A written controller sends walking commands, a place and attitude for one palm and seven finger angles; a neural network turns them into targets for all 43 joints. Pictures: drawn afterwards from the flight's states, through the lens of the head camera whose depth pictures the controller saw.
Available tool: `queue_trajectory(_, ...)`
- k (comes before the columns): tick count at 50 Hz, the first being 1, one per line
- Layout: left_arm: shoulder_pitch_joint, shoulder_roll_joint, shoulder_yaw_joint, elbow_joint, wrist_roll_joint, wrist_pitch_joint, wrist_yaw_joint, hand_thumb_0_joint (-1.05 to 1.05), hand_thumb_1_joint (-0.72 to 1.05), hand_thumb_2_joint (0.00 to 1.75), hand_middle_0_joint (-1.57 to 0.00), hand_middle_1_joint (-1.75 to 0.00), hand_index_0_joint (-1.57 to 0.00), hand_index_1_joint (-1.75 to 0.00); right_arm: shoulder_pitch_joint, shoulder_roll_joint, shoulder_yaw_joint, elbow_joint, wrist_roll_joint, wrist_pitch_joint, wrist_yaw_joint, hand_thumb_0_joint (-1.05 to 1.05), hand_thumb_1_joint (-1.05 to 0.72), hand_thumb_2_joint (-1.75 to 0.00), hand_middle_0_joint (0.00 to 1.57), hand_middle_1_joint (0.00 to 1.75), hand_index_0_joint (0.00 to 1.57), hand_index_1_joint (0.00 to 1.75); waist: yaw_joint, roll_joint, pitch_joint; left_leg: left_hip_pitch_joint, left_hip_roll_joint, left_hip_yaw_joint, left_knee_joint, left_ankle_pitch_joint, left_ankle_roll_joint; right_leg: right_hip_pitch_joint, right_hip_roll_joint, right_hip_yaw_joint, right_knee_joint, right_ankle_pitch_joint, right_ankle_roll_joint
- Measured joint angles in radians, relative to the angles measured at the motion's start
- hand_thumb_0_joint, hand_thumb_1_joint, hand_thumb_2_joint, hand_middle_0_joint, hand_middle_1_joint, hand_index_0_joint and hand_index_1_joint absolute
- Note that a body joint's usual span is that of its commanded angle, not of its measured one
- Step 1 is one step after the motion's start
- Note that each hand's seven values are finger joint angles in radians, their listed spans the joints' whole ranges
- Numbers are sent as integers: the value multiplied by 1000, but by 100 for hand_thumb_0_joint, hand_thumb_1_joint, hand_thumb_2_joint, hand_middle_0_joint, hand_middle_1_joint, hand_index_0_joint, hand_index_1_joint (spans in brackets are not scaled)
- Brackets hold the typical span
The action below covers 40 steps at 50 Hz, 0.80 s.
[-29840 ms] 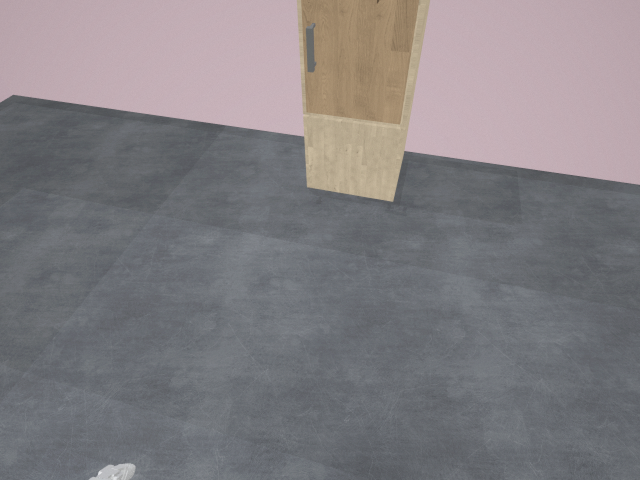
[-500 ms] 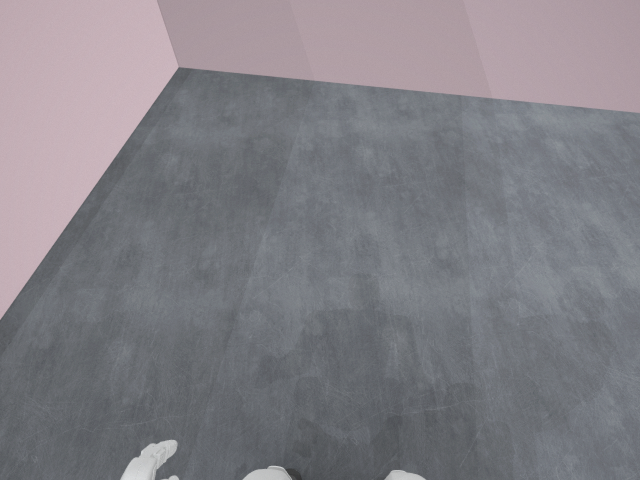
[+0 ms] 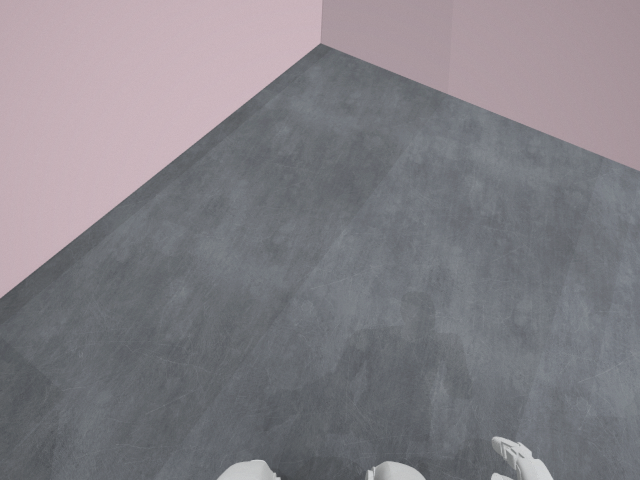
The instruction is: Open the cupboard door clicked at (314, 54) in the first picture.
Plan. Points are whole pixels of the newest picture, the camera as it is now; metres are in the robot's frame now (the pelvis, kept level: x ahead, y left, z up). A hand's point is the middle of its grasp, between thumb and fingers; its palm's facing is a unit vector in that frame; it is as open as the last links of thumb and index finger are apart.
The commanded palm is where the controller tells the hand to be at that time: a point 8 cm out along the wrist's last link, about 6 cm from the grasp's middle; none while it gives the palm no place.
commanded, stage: turn to face it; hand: left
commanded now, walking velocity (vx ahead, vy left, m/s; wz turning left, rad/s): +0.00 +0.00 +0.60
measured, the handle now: out of the picture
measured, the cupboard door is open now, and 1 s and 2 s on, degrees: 45 45 45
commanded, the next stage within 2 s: none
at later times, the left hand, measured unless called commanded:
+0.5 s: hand out of the picture +0.06 +0.13 -0.13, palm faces +0.30 -0.92 -0.27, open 7.4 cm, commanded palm none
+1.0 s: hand out of the picture +0.00 +0.17 -0.14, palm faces +0.57 -0.77 -0.29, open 7.4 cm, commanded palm none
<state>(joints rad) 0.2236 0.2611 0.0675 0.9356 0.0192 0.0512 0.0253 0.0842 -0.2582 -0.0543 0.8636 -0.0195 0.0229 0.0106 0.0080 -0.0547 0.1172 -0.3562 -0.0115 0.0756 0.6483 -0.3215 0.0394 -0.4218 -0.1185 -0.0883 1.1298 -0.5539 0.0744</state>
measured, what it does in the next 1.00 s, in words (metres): steps on the spot, turning left: right foot, then left foot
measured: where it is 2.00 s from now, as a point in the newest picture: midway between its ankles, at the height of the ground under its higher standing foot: outside the picture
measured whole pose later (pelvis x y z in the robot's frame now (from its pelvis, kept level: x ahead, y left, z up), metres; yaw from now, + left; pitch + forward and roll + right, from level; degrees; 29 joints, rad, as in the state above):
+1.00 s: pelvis +0.05 -0.07 +0.01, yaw +36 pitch +3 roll +0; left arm 0.13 0.25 0.07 0.88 0.02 0.04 0.01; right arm 0.16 -0.23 -0.05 0.92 -0.03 0.04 0.00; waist -0.01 0.01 0.10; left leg -0.29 -0.02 -0.06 0.52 -0.27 0.00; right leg -0.44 -0.07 -0.02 0.86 -0.43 0.08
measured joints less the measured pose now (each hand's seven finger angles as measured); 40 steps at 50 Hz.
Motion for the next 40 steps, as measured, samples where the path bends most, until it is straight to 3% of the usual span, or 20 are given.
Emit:
queue_trajectory(3, -30, 6, 7, -11, 2, 3, -6, 1, 90, 90, -20, -30, -20, -30, 19, 10, 7, 8, -2, 2, -10, 0, -90, -90, 20, 30, 20, 30, 5, 15, -5, 26, -2, -33, -58, 33, -14, -67, 14, 50, 21, 72, 10)
queue_trajectory(6, -53, 2, 6, -34, 2, -1, -11, 1, 91, 90, -19, -30, -20, -30, 38, 18, 10, 21, -4, 8, -8, 0, -90, -90, 20, 30, 20, 30, 5, 35, -12, 42, -3, -65, -100, 56, -22, -86, 21, 73, -58, 116, 14)
queue_trajectory(12, -82, -19, -3, -75, -1, -20, -16, 1, 91, 90, -19, -30, -20, -30, 70, 25, -1, 39, -6, 30, 0, 0, -90, -90, 20, 30, 21, 30, -17, 82, -24, 20, -1, -145, -74, 48, -63, 24, 66, 61, -387, 177, 3)
queue_trajectory(14, -77, -27, -8, -87, 5, -41, -13, 1, 90, 90, -20, -30, -20, -30, 79, 22, -11, 44, 2, 37, 0, 0, -90, -90, 20, 30, 21, 30, -17, 90, -30, -18, -10, -163, 8, -20, -72, 72, 72, 46, -495, 232, -25)
queue_trajectory(16, -77, -48, -22, -88, 8, -51, -8, 1, 90, 90, -20, -30, -20, -30, 74, 9, -24, 55, 2, 47, 0, 0, -90, -90, 20, 30, 21, 30, -24, 105, -17, -86, -25, -155, 221, -162, -69, 78, 62, 13, -471, 214, -75)
queue_trajectory(18, -65, -68, -30, -86, 7, -52, -2, 1, 90, 90, -20, -30, -20, -30, 67, 1, -31, 67, 1, 57, 3, 0, -90, -90, 20, 30, 20, 30, -29, 104, -10, -145, -26, -124, 431, -166, -75, 106, 48, -11, -496, 213, -98)
queue_trajectory(20, -51, -84, -35, -79, 6, -48, 2, 1, 90, 90, -20, -30, -20, -30, 64, -2, -34, 72, 1, 60, 8, 0, -90, -90, 20, 30, 20, 30, -37, 97, -11, -171, -11, -95, 530, -124, -87, 136, 37, -37, -541, 229, -103)
queue_trajectory(22, -39, -96, -38, -70, 6, -47, 4, 1, 90, 90, -20, -30, -20, -30, 64, 1, -32, 74, 2, 62, 11, 0, -91, -90, 20, 30, 20, 30, -43, 84, -14, -168, 7, -73, 526, -103, -97, 162, 25, -66, -580, 243, -105)
queue_trajectory(26, -25, -104, -32, -62, 6, -55, 8, 0, 91, 90, -20, -30, -20, -30, 60, 9, -27, 83, 4, 65, 14, 0, -91, -90, 20, 30, 20, 30, -34, 59, -12, -116, 30, -43, 381, -117, -105, 194, 4, -128, -615, 246, -106)
queue_trajectory(32, -9, -68, -16, -43, 13, -53, 1, 0, 91, 90, -20, -30, -20, -30, 24, 24, -15, 73, 7, 57, 14, 0, -91, -90, 20, 30, 20, 30, -4, 25, 0, -14, 33, 15, 121, -128, -82, 194, -33, -215, -558, 201, -92)
queue_trajectory(34, 4, -50, -8, -33, 11, -48, -3, 0, 91, 90, -20, -30, -20, -30, 15, 27, -11, 56, 6, 46, 16, 0, -91, -90, 20, 30, 20, 30, -1, 14, -4, 39, 25, 35, 2, -60, -68, 177, -52, -237, -501, 168, -79)
queue_trajectory(35, 16, -44, -3, -31, 7, -43, -7, 0, 91, 90, -20, -30, -20, -30, 17, 21, -9, 42, 4, 37, 19, 0, -91, -90, 20, 30, 20, 30, -2, 22, -16, 61, 30, 25, -59, 27, -43, 153, -57, -244, -448, 146, -69)
queue_trajectory(38, -1, -11, 7, -10, 5, -3, -4, 1, 91, 90, -20, -30, -20, -30, 13, 33, -5, 27, -2, 13, 9, 0, -91, -90, 20, 30, 20, 30, -1, -1, -11, 30, 8, 3, 1, -11, -7, 35, -37, -98, -182, -6, -20)
queue_trajectory(40, -19, -3, 12, 0, 4, 10, -3, 1, 91, 90, -20, -30, -20, -30, 26, 35, -1, 23, -4, 8, -3, 0, -90, -90, 20, 30, 20, 30, -2, 6, -17, 35, 3, -20, -18, -22, -8, -29, -9, -27, -62, 15, -4)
